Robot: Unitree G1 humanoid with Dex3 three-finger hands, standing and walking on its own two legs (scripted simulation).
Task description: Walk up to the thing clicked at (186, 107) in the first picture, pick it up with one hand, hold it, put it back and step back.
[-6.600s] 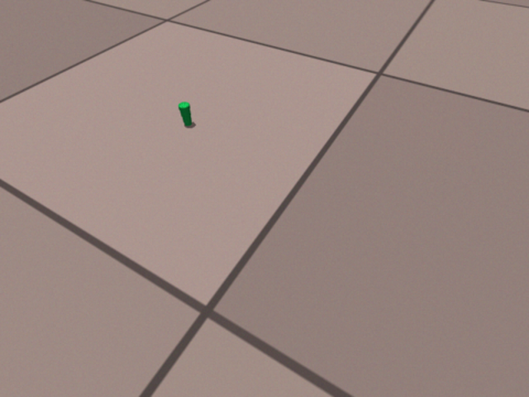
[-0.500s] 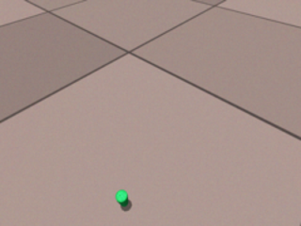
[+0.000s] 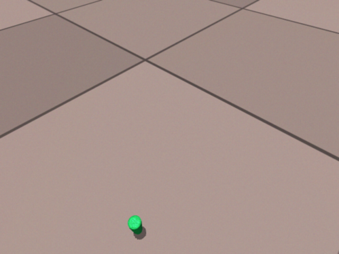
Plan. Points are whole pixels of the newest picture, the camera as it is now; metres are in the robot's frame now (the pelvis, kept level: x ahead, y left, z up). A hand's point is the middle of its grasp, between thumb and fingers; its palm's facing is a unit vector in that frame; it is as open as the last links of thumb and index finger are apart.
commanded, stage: stand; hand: left
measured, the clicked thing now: (136, 226) +0.39 +0.23 -0.71
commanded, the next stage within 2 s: go down in 1.70 s
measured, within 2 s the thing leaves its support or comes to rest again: neither
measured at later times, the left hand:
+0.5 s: hand out of the picture +0.09 +0.24 -0.16, palm faces -0.02 -0.94 -0.34, open 7.4 cm
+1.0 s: hand out of the picture +0.08 +0.25 -0.16, palm faces -0.02 -0.94 -0.34, open 7.4 cm
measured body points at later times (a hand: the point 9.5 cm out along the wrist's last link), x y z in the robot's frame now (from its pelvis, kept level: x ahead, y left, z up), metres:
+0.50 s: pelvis +0.01 -0.01 +0.00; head +0.01 -0.01 +0.45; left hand +0.09 +0.29 -0.13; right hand +0.08 -0.31 -0.13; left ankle +0.00 +0.13 -0.75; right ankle +0.00 -0.13 -0.75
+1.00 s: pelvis +0.01 -0.01 +0.00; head +0.01 -0.01 +0.45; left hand +0.08 +0.29 -0.13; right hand +0.08 -0.31 -0.13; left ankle +0.00 +0.13 -0.75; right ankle +0.00 -0.13 -0.75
